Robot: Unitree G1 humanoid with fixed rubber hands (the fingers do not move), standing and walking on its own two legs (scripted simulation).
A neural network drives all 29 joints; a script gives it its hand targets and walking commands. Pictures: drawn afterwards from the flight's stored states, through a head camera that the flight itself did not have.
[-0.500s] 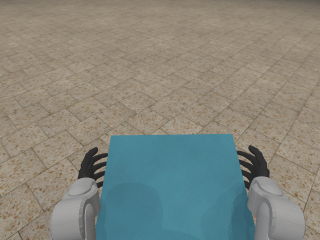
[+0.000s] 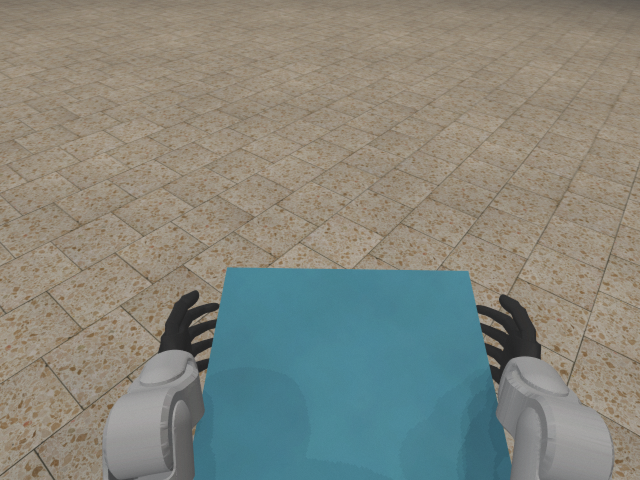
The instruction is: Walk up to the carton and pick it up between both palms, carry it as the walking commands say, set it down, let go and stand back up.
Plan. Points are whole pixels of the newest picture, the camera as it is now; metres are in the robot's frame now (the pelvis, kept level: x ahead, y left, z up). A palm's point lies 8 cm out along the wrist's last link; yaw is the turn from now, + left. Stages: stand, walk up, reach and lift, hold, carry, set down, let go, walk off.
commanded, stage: carry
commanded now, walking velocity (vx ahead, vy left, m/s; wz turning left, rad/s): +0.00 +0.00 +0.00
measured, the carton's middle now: (344, 405) +0.24 -0.01 -0.01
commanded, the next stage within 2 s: hold in 1.66 s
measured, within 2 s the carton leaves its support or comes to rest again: neither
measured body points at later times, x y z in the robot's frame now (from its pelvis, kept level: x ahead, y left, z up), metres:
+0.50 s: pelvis -0.03 +0.01 +0.00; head -0.06 +0.03 +0.44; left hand +0.22 +0.19 +0.09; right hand +0.22 -0.17 +0.10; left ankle +0.05 +0.11 -0.74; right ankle +0.04 -0.11 -0.74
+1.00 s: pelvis +0.00 +0.01 +0.00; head -0.03 +0.02 +0.45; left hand +0.25 +0.19 +0.09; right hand +0.25 -0.17 +0.10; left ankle +0.05 +0.11 -0.74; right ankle +0.04 -0.11 -0.74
